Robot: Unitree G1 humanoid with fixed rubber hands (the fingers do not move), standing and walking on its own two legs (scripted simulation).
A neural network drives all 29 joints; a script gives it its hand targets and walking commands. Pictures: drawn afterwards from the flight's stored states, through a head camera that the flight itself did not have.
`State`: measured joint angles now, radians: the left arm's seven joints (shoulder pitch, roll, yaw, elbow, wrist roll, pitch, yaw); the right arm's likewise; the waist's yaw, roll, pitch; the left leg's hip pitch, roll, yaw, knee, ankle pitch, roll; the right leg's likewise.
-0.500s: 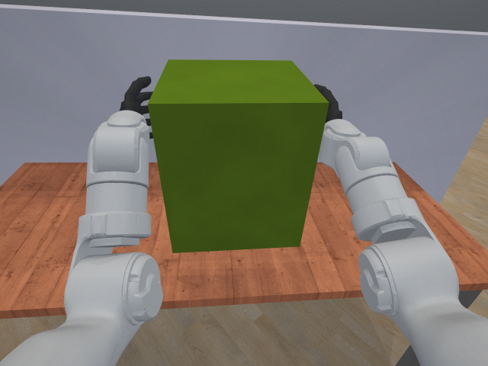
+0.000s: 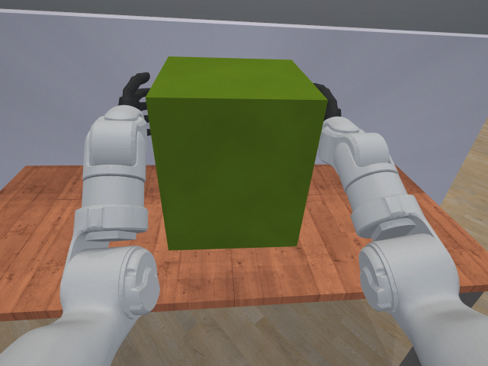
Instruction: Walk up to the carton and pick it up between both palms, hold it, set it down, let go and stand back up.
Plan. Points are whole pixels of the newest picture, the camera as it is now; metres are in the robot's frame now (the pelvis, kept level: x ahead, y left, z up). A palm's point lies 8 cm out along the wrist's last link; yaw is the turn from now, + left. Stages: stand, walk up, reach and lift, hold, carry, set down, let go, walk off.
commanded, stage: hold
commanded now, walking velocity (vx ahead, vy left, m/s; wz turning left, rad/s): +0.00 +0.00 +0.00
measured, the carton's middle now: (232, 151) +0.38 -0.01 +0.25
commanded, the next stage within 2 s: none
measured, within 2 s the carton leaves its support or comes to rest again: neither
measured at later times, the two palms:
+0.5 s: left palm (130, 118) +0.37 +0.15 +0.31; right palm (327, 128) +0.37 -0.15 +0.30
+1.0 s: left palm (130, 115) +0.38 +0.15 +0.31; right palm (325, 128) +0.37 -0.15 +0.30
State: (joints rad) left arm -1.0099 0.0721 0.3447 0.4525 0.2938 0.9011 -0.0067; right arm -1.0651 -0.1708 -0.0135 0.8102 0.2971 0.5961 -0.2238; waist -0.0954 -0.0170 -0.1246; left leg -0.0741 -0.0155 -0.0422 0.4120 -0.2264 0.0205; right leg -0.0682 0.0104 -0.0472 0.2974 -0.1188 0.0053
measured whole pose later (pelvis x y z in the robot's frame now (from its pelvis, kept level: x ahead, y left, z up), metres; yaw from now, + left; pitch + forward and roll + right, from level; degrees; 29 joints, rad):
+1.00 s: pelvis +0.00 +0.00 +0.00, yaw +0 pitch -6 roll -2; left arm -1.03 0.09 0.34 0.48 0.29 0.90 -0.01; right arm -1.08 -0.17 0.00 0.81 0.30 0.63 -0.23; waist -0.10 -0.02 -0.13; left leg -0.08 -0.02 -0.04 0.41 -0.23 0.02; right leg -0.08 0.01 -0.05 0.30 -0.12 0.01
